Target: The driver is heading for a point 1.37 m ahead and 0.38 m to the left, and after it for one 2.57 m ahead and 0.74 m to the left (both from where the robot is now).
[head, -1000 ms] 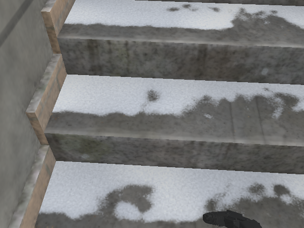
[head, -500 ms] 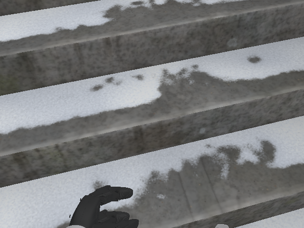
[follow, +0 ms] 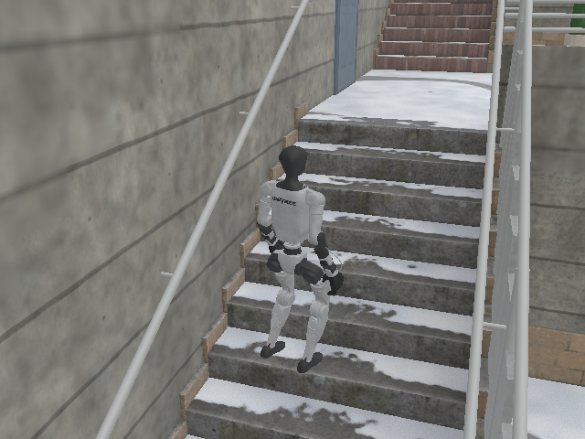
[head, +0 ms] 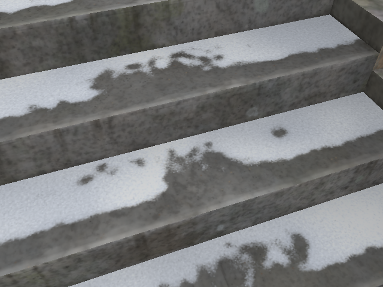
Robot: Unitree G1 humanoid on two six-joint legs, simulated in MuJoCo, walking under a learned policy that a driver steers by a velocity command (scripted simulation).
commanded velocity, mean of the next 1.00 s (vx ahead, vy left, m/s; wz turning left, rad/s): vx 0.06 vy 0.00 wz -0.02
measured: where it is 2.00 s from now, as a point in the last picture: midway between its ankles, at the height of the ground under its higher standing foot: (185, 224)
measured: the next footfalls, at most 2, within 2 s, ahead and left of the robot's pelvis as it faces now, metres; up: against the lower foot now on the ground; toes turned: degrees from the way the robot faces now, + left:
left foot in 1.36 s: +0.43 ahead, +0.11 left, +0.17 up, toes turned +7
right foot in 1.92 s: +0.76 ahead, -0.08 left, +0.34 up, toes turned -4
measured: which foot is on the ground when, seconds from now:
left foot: down 0.00-0.96, up 0.98-1.00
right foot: down 0.00-1.00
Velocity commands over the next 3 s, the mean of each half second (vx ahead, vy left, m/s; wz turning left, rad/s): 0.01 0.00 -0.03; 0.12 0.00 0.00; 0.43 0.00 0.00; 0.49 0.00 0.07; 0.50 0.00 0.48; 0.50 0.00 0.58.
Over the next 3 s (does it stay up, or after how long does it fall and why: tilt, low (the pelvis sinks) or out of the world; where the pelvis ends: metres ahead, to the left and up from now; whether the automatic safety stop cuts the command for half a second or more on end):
stays up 1.22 0.05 0.62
